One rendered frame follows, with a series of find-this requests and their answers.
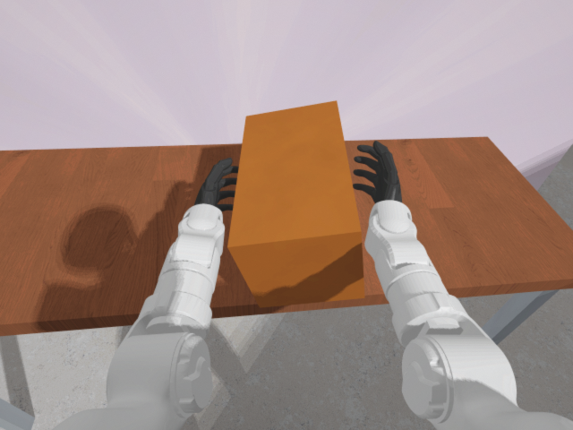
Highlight carton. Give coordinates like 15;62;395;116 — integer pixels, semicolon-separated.
227;101;365;308

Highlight right robot hand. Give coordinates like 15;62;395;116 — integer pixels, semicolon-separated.
353;141;402;203

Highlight robot right upper arm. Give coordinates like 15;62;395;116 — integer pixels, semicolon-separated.
402;334;573;430

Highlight robot left forearm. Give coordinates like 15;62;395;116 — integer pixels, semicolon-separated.
107;204;225;402

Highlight left robot hand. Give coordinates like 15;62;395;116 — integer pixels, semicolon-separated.
194;158;239;211

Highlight robot right forearm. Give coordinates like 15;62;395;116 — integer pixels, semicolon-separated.
364;200;517;397

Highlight robot left upper arm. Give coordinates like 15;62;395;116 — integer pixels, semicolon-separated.
52;332;213;430

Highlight table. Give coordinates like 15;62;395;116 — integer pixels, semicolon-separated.
0;137;573;430

